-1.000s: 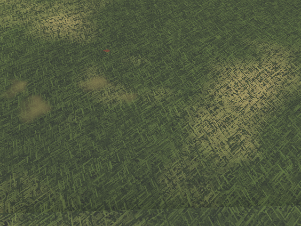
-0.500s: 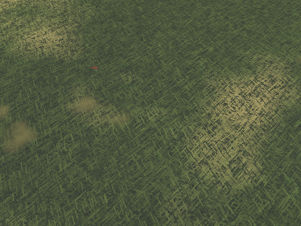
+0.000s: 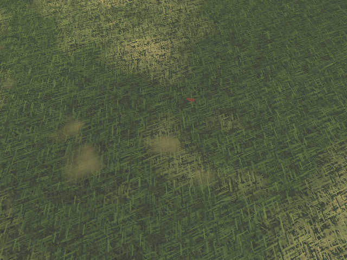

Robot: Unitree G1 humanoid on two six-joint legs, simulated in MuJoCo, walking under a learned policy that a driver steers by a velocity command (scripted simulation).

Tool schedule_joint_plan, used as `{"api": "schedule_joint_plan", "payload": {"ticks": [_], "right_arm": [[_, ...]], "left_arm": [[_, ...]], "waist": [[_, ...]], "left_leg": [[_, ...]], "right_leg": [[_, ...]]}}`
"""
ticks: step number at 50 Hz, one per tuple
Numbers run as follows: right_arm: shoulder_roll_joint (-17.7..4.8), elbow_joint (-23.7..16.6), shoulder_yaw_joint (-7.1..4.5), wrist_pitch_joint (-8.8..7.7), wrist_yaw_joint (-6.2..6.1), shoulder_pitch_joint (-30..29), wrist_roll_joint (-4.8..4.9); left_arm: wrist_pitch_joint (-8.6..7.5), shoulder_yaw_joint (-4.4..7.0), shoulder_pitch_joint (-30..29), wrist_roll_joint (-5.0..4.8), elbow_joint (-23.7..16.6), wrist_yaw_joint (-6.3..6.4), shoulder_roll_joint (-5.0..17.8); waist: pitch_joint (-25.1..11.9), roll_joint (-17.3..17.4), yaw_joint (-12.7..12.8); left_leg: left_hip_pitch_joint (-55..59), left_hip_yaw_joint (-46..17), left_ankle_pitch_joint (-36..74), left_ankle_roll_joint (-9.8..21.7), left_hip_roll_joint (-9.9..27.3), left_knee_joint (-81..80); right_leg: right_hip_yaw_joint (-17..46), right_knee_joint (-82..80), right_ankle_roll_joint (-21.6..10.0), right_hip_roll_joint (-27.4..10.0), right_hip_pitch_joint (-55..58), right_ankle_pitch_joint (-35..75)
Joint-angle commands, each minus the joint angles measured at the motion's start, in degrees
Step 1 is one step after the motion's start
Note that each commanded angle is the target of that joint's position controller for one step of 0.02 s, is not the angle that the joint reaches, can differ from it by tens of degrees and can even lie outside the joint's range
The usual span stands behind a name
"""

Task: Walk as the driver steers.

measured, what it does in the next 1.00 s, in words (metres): goes down: left foot 0.14 m lower, then right foot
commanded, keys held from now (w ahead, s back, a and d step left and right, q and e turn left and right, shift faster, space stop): w+q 0.34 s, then e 0.66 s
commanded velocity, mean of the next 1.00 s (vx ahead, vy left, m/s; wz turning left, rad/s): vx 0.28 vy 0.00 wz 0.05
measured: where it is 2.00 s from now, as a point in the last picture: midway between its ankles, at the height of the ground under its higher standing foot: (184, 231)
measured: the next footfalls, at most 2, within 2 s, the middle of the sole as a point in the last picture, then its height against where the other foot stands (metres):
left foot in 0.30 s outside the picture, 0.14 m lower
right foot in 0.66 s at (190, 245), level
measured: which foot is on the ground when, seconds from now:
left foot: up 0.00-0.28, down 0.30-0.68, up 0.70-1.00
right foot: down 0.00-0.30, up 0.32-0.64, down 0.66-1.00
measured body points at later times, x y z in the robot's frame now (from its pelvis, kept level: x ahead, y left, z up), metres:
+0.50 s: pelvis +0.34 +0.09 -0.14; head +0.38 +0.10 +0.31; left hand +0.37 +0.36 -0.27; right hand +0.47 -0.14 -0.28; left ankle +0.33 +0.17 -0.87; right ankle +0.41 -0.08 -0.78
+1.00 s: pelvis +0.51 +0.08 -0.14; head +0.55 +0.07 +0.31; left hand +0.63 +0.36 -0.24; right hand +0.67 -0.19 -0.26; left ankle +0.55 +0.23 -0.85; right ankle +0.59 +0.00 -0.87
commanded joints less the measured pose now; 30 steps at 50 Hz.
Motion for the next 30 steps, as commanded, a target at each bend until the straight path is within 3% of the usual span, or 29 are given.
{"api": "schedule_joint_plan", "payload": {"ticks": [1, 2, 4, 6, 8, 10, 11, 12, 13, 14, 15, 16, 17, 18, 19, 20, 21, 22, 23, 24, 26, 28, 30], "right_arm": [[-2.01, -3.02, -0.45, -0.35, -0.14, -3.38, 0.61], [-1.94, -3.05, -0.2, -0.65, -0.06, -5.21, 1.05], [-1.36, -4.29, 0.0, 0.14, 0.06, -8.4, 0.91], [-2.27, -5.45, -0.01, 1.35, 0.1, -10.04, 0.69], [-1.7, -6.11, 0.41, 1.74, 0.03, -13.25, 0.02], [-0.8, -5.37, 1.1, 1.55, 0.01, -14.69, -0.25], [-4.37, -7.26, -1.36, 0.77, 0.26, -19.45, 11.35], [-5.68, -6.06, -1.69, 0.26, 0.7, -14.43, 10.93], [-5.52, -2.82, -2.55, 0.47, 0.88, -6.55, 9.56], [-7.65, 1.76, -4.46, 1.02, 0.14, 6.65, 8.55], [-11.3, 4.5, -6.15, 1.65, -1.47, 15.59, 7.36], [-16.69, 5.97, -6.01, 0.94, -2.67, 18.28, 4.98], [-16.55, 5.55, -6.14, 0.85, -2.85, 20.64, 4.98], [-17.01, 6.21, -6.62, 1.58, -3.35, 22.17, 5.21], [-14.72, 6.13, -6.15, 2.32, -4.04, 19.52, 5.33], [-10.31, 1.8, -4.56, 1.88, -4.28, 7.55, 5.77], [-9.29, 0.39, -3.9, 0.83, -4.5, 0.82, 5.92], [-8.79, 0.21, -3.44, -0.02, -4.36, -3.87, 6.01], [-8.69, 0.73, -3.46, -0.83, -4.16, -5.37, 5.1], [-9.07, 1.36, -3.64, -1.63, -4.39, -5.22, 4.33], [-9.2, 2.3, -3.8, -2.18, -5.57, -3.1, 3.64], [-9.7, 3.42, -4.08, -2.07, -6.08, -1.75, 4.44], [-10.14, 4.0, -4.44, -1.28, -6.79, -2.86, 5.85]], "left_arm": [[-0.35, -0.42, 8.86, -0.07, 0.86, 0.61, 4.1], [-0.26, -0.93, 7.65, 0.02, 0.38, 0.47, 3.17], [0.46, -1.04, 7.7, 0.05, -0.01, -0.58, 4.43], [0.73, -1.04, 8.16, -0.41, 0.66, -0.95, 5.29], [1.12, -0.7, 11.27, -1.7, 2.62, 0.0, 5.81], [2.03, -0.28, 12.57, -1.96, 3.55, 0.95, 6.3], [4.49, 3.64, 1.78, -10.8, 0.8, 2.32, 15.4], [5.34, 3.44, 4.88, -10.48, 0.21, 2.9, 15.32], [5.84, 3.23, 6.25, -9.37, 0.85, 3.21, 13.7], [5.88, 3.07, 3.09, -8.55, -0.28, 2.63, 12.58], [4.64, 3.4, -0.84, -8.43, -1.39, 1.59, 10.45], [2.25, 2.11, 3.35, -6.45, -5.14, 0.53, 5.04], [0.0, 2.32, 2.9, -8.81, -8.4, -0.52, 8.99], [-0.56, 1.86, -0.88, -10.8, -12.18, -0.77, 8.54], [-0.27, 1.32, -3.44, -11.93, -12.35, -0.49, 7.8], [1.04, 2.41, -4.88, -11.1, -10.72, 0.74, 10.77], [2.49, 2.95, -3.32, -9.51, -9.49, 1.5, 10.48], [4.04, 3.14, -2.25, -8.07, -8.91, 2.12, 8.46], [4.54, 2.86, -2.23, -7.26, -9.0, 2.46, 6.57], [4.29, 2.66, -4.54, -6.95, -9.6, 2.62, 5.89], [3.16, 2.92, -8.2, -6.96, -9.62, 2.02, 6.97], [3.41, 3.11, -10.51, -7.32, -10.17, 1.19, 7.86], [3.63, 4.08, -15.71, -7.05, -12.93, 0.5, 10.83]], "waist": [[6.11, -5.48, 1.16], [6.79, -4.98, 0.76], [7.31, -5.58, 1.58], [11.04, -5.0, 1.19], [13.58, -2.69, 2.54], [13.56, -2.23, 3.43], [20.26, -2.53, 1.05], [11.24, -0.91, 0.08], [4.39, -4.26, -2.26], [-1.88, -5.93, -8.45], [-4.76, 1.96, -14.14], [-13.7, 13.12, -9.88], [-27.59, 11.47, -12.03], [-30.84, 7.44, -12.28], [-25.54, 0.32, -10.0], [-15.13, -8.66, -6.53], [-9.75, -10.49, -2.56], [-3.46, -10.23, 0.7], [-0.45, -5.7, 1.66], [0.96, -2.53, 1.03], [-2.21, 2.06, -1.02], [-5.04, 2.33, -2.04], [-3.39, 1.53, -2.35]], "left_leg": [[-12.32, -1.79, 8.29, -0.19, 1.57, -7.08], [-9.47, -1.74, 13.3, 0.23, 1.82, -13.58], [4.78, 4.53, 14.28, 0.99, -0.7, -16.31], [4.1, 3.47, 8.55, 1.22, 0.36, -18.19], [-1.03, 3.75, 2.36, 0.79, 0.8, -24.71], [-0.26, 5.17, -0.57, 0.11, 0.43, -27.73], [0.22, 7.34, -2.47, 1.22, -4.36, -28.27], [9.27, 9.21, 2.76, 2.17, -5.96, -28.91], [21.17, 9.28, 5.32, 3.33, -6.44, -27.53], [39.19, 9.98, 10.14, 5.0, -7.66, -28.52], [58.09, 5.04, 21.77, 9.48, -2.65, -29.7], [80.77, -5.32, 53.69, 13.91, 5.66, -8.39], [88.02, -15.27, 50.45, 22.86, 10.94, -8.39], [86.84, -22.46, 25.46, 25.92, 14.42, -17.73], [77.23, -24.35, 1.17, 22.56, 14.88, -24.59], [57.89, -20.72, -0.57, 19.2, 14.26, -28.56], [42.53, -20.19, 4.8, 18.86, 15.94, -29.61], [25.99, -13.19, 8.44, 15.88, 12.92, -31.28], [17.2, -6.44, 10.15, 13.82, 8.49, -32.38], [13.96, -1.23, 12.69, 12.05, 4.61, -33.48], [16.73, 4.56, 14.91, 10.12, 0.39, -32.7], [23.88, 5.11, 15.84, 9.31, 2.5, -31.74], [28.62, 4.75, 12.67, 7.17, 3.83, -29.13]], "right_leg": [[9.14, -2.27, -10.51, -19.26, 9.39, 23.48], [6.55, -1.49, -8.81, -17.08, 7.74, 20.95], [3.37, -1.87, -8.38, -14.69, -2.55, 14.94], [4.33, -0.66, -8.23, -17.17, -0.07, 13.28], [4.78, 0.93, -7.72, -18.34, 8.98, 15.03], [3.86, 2.01, -7.17, -18.41, 13.32, 18.67], [1.77, 14.07, -2.71, -18.67, 6.04, 32.38], [0.68, 23.45, -1.9, -18.77, 7.34, 40.78], [0.3, 33.64, -1.58, -18.75, 4.44, 40.32], [-0.92, 47.82, -0.08, -16.11, -4.3, 37.61], [-1.13, 73.18, 4.94, -7.31, -22.22, 5.16], [8.28, 92.48, 5.46, -5.15, -45.65, -30.94], [18.27, 93.45, 5.81, -6.04, -49.62, -27.87], [19.9, 90.01, 6.49, -6.87, -55.18, -25.93], [19.28, 83.39, 5.18, -10.81, -58.04, -19.32], [17.5, 74.87, 5.73, -12.22, -52.55, -10.33], [18.75, 73.04, 6.45, -12.93, -46.18, -7.11], [19.54, 61.09, 7.87, -14.5, -36.82, -4.83], [18.85, 51.29, 8.34, -14.12, -30.01, -2.42], [17.45, 41.04, 8.15, -13.02, -26.23, 1.55], [15.2, 27.55, 6.76, -9.62, -20.28, 16.42], [15.3, 23.53, 5.55, -8.13, -20.01, 22.0], [15.37, 20.99, 3.16, -7.24, -23.0, 20.5]]}}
